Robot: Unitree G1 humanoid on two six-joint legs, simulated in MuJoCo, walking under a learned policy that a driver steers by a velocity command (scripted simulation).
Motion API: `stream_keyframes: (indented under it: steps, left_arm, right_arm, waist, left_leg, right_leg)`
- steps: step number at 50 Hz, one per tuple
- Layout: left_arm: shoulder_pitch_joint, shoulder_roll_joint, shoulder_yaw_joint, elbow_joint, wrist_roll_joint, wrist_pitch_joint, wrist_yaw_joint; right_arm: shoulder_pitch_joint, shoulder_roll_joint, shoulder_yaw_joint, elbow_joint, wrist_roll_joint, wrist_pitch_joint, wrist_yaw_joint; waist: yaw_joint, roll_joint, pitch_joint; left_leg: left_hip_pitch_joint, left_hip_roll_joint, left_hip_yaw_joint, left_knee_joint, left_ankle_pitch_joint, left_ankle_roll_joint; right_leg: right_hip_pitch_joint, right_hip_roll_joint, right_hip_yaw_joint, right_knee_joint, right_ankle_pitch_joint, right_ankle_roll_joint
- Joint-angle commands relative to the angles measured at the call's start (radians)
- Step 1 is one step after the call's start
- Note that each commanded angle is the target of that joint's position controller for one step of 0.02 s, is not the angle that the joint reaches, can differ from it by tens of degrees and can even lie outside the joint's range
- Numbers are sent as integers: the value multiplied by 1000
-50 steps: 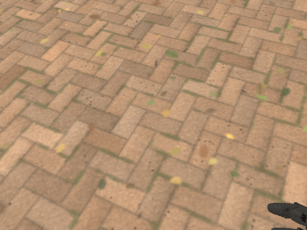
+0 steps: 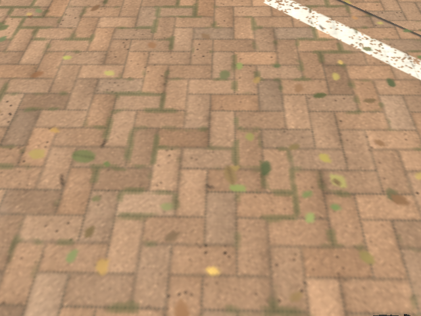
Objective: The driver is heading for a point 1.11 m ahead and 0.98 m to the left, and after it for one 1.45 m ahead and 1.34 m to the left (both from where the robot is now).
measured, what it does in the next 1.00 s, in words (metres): walks ahead, turning left: left foot, then right foot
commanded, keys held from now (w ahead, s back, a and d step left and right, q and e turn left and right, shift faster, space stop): w+q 1.00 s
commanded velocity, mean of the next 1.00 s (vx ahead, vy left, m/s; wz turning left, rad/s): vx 0.49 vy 0.00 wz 0.52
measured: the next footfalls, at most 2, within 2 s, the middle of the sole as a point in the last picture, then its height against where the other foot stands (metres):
left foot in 0.04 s outside the picture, level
right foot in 0.52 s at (250, 306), level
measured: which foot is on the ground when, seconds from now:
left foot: up 0.00-0.02, down 0.04-0.54, up 0.56-1.00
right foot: down 0.00-0.06, up 0.08-0.50, down 0.52-1.00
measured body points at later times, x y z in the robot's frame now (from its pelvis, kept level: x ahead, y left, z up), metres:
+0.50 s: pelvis +0.29 +0.03 +0.00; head +0.32 +0.04 +0.45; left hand +0.47 +0.32 -0.06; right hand +0.39 -0.25 -0.11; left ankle +0.15 +0.11 -0.73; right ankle +0.47 -0.06 -0.72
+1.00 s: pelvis +0.54 +0.14 +0.00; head +0.57 +0.17 +0.44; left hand +0.39 +0.40 -0.13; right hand +0.87 +0.08 -0.07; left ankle +0.60 +0.31 -0.72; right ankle +0.47 -0.06 -0.73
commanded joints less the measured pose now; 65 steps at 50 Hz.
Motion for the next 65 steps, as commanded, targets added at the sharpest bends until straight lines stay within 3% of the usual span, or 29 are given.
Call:
stream_keyframes:
  steps: [1,2,3,4,6,8,12,18,22,25,26,27,28,29,30,33,37,43,47,49,51,52,53,54,55,56,57,60,65]
  left_arm:
    - [-28,181,49,-47,2,2,15]
    - [-17,165,41,-53,8,5,23]
    - [54,105,18,-93,26,-8,22]
    - [66,53,-3,-90,21,-36,10]
    - [-106,134,7,-132,-34,-80,-15]
    - [-155,133,13,-140,8,-87,-5]
    - [-116,93,7,-140,26,-56,-1]
    - [-341,35,-18,-185,15,-67,-11]
    - [-393,75,-3,-197,-3,-81,-27]
    - [-267,120,25,-165,-5,-93,-25]
    - [-149,156,40,-150,10,-98,-17]
    - [-19,237,60,-137,33,-92,-10]
    - [36,223,63,-100,13,-76,-19]
    - [-12,138,41,-116,3,-70,-18]
    - [-55,103,30,-121,7,-61,-14]
    - [-139,62,13,-100,20,-58,-13]
    - [-148,95,28,-62,10,-69,-14]
    - [-125,147,41,-14,2,-54,-8]
    - [-85,185,55,20,-20,-34,-9]
    - [-89,217,65,23,-30,-22,-4]
    - [-91,200,56,19,-32,-12,2]
    - [-47,108,23,-3,17,-17,0]
    - [-4,44,-8,-64,20,-46,-12]
    - [-123,152,15,-69,-16,-73,-24]
    - [-188,157,14,-94,-38,-88,-29]
    - [-193,139,9,-87,-20,-92,-20]
    - [-186,144,15,-79,6,-89,-13]
    - [-152,124,14,-67,21,-61,-15]
    - [-319,59,-13,-106,22,-52,-19]
  right_arm:
    - [54,-141,-52,-51,-6,-15,-4]
    - [196,-182,-75,-17,-3,-10,-14]
    - [325,-289,-102,-16,-5,-5,-29]
    - [348,-262,-91,-11,9,-6,-24]
    - [270,-189,-70,-32,2,-7,-35]
    - [182,-141,-53,-54,-16,-9,-43]
    - [162,-146,-54,-78,-13,-7,-62]
    - [258,-176,-67,-49,6,11,-88]
    - [312,-167,-68,-35,12,30,-95]
    - [281,-153,-67,-49,4,37,-95]
    - [275,-109,-51,-64,-4,33,-89]
    - [353,-40,-29,-90,-3,25,-87]
    - [410,-51,-19,-108,11,19,-87]
    - [358,-145,-42,-94,20,21,-87]
    - [268,-167,-50,-109,13,27,-87]
    - [214,-123,-54,-138,5,39,-75]
    - [174,-68,-41,-167,0,55,-68]
    - [26,-44,-26,-200,0,37,-37]
    - [-48,-62,-32,-243,2,39,-19]
    - [2,-97,-52,-245,-5,46,-18]
    - [282,-187,-106,-176,-1,57,-35]
    - [399,-275,-129,-151,11,68,-58]
    - [339,-336,-125,-192,10,50,-52]
    - [346,-239,-100,-199,5,35,-42]
    - [320,-203,-88,-186,-2,22,-43]
    - [260,-183,-80,-187,-4,15,-44]
    - [203,-153,-71,-194,-9,13,-48]
    - [164,-144,-65,-200,-18,8,-62]
    - [227,-173,-75,-156,-5,14,-90]
  waist:
    - [-91,-118,-54]
    - [-153,-89,-142]
    - [-153,106,-274]
    - [-137,246,-384]
    - [-167,73,-182]
    - [-99,-18,-55]
    - [-46,26,-19]
    - [-131,38,3]
    - [-136,59,-8]
    - [-52,94,-53]
    - [8,63,-161]
    - [19,-123,-327]
    - [2,-362,-386]
    - [21,-224,-247]
    - [29,-144,-135]
    - [-29,-141,0]
    - [-43,-119,26]
    - [5,-80,43]
    - [11,-86,65]
    - [-36,-115,14]
    - [-190,-85,-136]
    - [-196,115,-225]
    - [-105,283,-383]
    - [-185,114,-360]
    - [-173,85,-216]
    - [-122,-16,-129]
    - [-84,-15,-92]
    - [-38,18,-64]
    - [-91,26,-9]
  left_leg:
    - [205,-77,64,-10,-32,63]
    - [432,-87,33,0,-11,93]
    - [790,157,-385,-21,-80,236]
    - [954,306,-860,-239,-292,365]
    - [776,262,-685,-298,-411,277]
    - [513,189,-509,-325,-206,241]
    - [341,133,-391,-374,2,257]
    - [268,51,-294,-337,19,177]
    - [398,92,-407,-240,-25,153]
    - [429,84,-446,-103,72,112]
    - [367,35,-398,79,65,80]
    - [99,-88,-269,407,-171,13]
    - [-134,-100,-202,636,-535,-16]
    - [-213,-34,-219,723,-469,-23]
    - [-222,-3,-180,738,-385,-31]
    - [-142,71,-152,640,-268,-42]
    - [-155,95,-125,518,-192,-66]
    - [-93,77,-54,194,79,-48]
    - [-71,50,-6,87,0,2]
    - [42,-13,51,70,-107,46]
    - [448,-93,68,-2,-62,115]
    - [747,103,-233,1,-6,187]
    - [979,309,-837,-193,-301,394]
    - [950,302,-820,-277,-389,341]
    - [828,270,-686,-283,-343,303]
    - [671,229,-580,-283,-222,272]
    - [558,193,-496,-288,-97,255]
    - [401,152,-403,-329,99,264]
    - [305,72,-286,-329,74,209]
  right_leg:
    - [-58,-236,-15,213,980,-95]
    - [-167,-195,-57,419,994,-57]
    - [-511,-94,-82,810,617,20]
    - [-755,73,52,1071,-124,61]
    - [-885,-42,130,1099,-28,17]
    - [-800,-111,113,919,72,8]
    - [-726,-120,80,761,133,56]
    - [-611,-39,46,346,499,101]
    - [-580,-16,88,224,451,82]
    - [-400,-18,73,153,366,18]
    - [-185,-104,132,174,349,-36]
    - [184,-326,437,183,243,-157]
    - [290,-461,780,92,16,-245]
    - [182,-429,712,56,-112,-210]
    - [61,-383,556,45,-43,-172]
    - [-187,-284,299,-36,203,-146]
    - [-235,-289,146,-107,346,-179]
    - [-182,-262,-62,-106,462,-138]
    - [-74,-301,-118,-52,577,-109]
    - [-36,-300,-158,86,907,-87]
    - [-170,-246,-213,467,1001,-36]
    - [-462,-179,-214,806,388,12]
    - [-808,23,-26,1111,-206,55]
    - [-912,-35,109,1148,-143,37]
    - [-949,-69,89,1099,-55,17]
    - [-899,-111,88,1009,21,17]
    - [-830,-137,91,923,63,25]
    - [-730,-143,75,826,115,61]
    - [-689,-87,54,478,407,103]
